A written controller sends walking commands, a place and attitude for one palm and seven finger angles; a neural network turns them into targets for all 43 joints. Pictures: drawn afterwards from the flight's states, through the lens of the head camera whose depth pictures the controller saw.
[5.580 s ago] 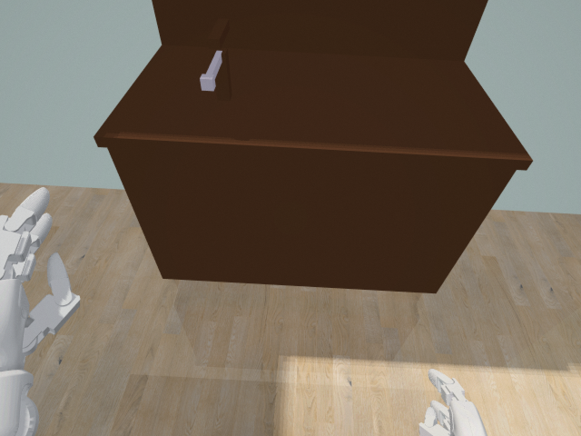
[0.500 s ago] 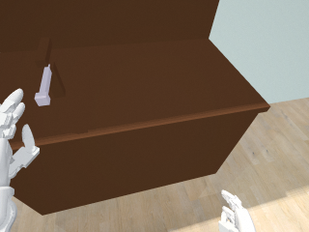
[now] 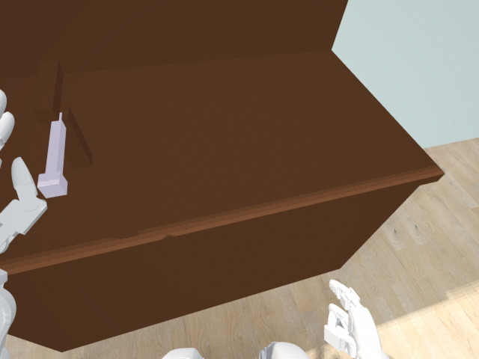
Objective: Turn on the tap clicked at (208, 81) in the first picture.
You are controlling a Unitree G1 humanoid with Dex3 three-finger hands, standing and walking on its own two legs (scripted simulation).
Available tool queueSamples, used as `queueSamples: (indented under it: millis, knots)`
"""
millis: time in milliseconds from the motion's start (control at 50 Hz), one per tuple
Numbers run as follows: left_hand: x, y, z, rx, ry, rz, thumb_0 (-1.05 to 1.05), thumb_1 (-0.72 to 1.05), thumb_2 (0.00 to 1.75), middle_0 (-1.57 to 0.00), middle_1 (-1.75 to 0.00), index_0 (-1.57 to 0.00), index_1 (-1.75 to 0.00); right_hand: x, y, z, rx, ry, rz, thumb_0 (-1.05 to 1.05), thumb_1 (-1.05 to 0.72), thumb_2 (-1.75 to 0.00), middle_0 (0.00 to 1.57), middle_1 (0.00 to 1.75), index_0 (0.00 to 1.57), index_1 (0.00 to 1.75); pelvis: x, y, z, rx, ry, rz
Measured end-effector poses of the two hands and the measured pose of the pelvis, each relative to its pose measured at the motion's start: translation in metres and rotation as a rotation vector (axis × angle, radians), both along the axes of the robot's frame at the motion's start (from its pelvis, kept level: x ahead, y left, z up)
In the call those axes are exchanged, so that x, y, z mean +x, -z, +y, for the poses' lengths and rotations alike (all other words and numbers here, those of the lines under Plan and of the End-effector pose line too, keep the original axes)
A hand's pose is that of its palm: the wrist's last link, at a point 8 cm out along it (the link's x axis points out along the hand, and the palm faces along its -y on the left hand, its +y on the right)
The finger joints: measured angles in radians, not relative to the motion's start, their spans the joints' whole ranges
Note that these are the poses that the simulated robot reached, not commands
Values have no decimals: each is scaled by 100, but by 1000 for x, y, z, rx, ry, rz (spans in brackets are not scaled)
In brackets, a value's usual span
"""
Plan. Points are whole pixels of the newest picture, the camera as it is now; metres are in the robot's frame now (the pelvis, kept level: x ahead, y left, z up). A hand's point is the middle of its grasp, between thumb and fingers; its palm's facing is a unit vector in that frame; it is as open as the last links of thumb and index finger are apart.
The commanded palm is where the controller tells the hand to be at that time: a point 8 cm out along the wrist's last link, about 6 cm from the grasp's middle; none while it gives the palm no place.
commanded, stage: come to a stop and stand still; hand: left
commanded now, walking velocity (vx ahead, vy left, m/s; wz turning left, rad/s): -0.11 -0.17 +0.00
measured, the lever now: (53, 184) +0.32 +0.31 +0.11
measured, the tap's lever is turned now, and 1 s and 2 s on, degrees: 0 0 0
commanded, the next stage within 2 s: look again from close up in 1.66 s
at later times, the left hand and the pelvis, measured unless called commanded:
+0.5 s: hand (63, 172) +0.27 +0.23 +0.20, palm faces +0.39 -0.82 -0.42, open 7.4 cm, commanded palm +0.19 +0.25 +0.19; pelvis +0.02 -0.02 +0.01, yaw -2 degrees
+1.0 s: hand (50, 160) +0.30 +0.26 +0.19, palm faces +0.38 -0.87 -0.30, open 7.4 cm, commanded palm +0.24 +0.30 +0.19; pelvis +0.06 +0.03 +0.01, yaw -2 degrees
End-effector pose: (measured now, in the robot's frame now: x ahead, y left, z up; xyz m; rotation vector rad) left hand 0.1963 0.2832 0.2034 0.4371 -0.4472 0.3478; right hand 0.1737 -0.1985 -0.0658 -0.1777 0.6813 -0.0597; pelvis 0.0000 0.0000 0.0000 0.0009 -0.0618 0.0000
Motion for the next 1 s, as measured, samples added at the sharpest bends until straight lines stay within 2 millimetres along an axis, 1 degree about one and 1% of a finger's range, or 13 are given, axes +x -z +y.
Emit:
queueSamples:
  millis: [80,140,260,320,380,440,460,520,580,700,760,880,1000]
  knots:
    - [-1,-19,-12,69,54,10,1,89,90,-21,-30,-21,-30,3,-9,14,47,-14,-42,1,-91,-89,20,30,20,30,6,-7,2,-10,26,20]
    - [-2,-16,-9,106,30,82,1,89,89,-21,-30,-21,-30,3,-7,11,58,-8,-42,1,-90,-89,20,30,20,30,10,-8,0,-10,37,33]
    - [-2,14,-2,10,-91,221,1,89,89,-22,-30,-22,-30,-6,7,-20,18,15,23,1,-90,-89,20,30,20,30,12,-9,-10,-22,40,38]
    - [1,27,-12,-80,-92,235,1,89,90,-21,-30,-21,-30,-12,7,-39,-32,34,54,1,-90,-89,20,30,20,30,15,-9,-14,-23,46,46]
    - [9,31,-25,-125,-48,215,1,89,90,-21,-30,-21,-30,-14,2,-55,-85,64,66,2,-91,-89,20,30,20,30,18,-9,-15,-25,47,42]
    - [19,22,-33,-114,-1,171,1,89,89,-21,-30,-21,-30,-14,-6,-65,-116,96,61,2,-91,-89,20,30,20,29,23,-11,-17,-17,42,40]
    - [24,12,-29,-36,8,149,1,89,89,-22,-30,-22,-30,-14,-8,-67,-130,93,55,2,-91,-90,20,30,20,29,23,-11,-18,-21,40,43]
    - [45,-20,-1,103,-9,7,1,88,89,-22,-30,-22,-30,-13,-11,-68,-142,77,65,2,-91,-90,20,30,20,29,21,-10,-21,-32,43,62]
    - [55,-19,12,55,-24,-5,1,89,89,-22,-30,-22,-30,-11,-15,-65,-108,97,35,2,-91,-90,20,30,20,29,24,-11,-12,-27,60,65]
    - [47,25,-18,-9,114,234,1,89,90,-21,-30,-21,-30,-4,-6,-43,-50,130,17,1,-91,-90,20,30,20,29,41,-13,11,-12,70,72]
    - [44,35,-8,5,106,292,1,89,89,-22,-30,-22,-30,4,-2,-26,-44,108,50,2,-91,-90,20,30,20,29,48,-13,13,-10,58,72]
    - [53,15,30,2,-28,151,1,88,89,-22,-30,-22,-30,35,-6,2,-48,6,52,2,-91,-89,20,30,20,29,56,-13,16,-17,36,68]
    - [63,4,20,-50,15,53,1,89,90,-21,-30,-21,-30,69,-22,14,-41,-29,-47,2,-91,-89,20,30,20,30,64,-13,25,-25,42,66]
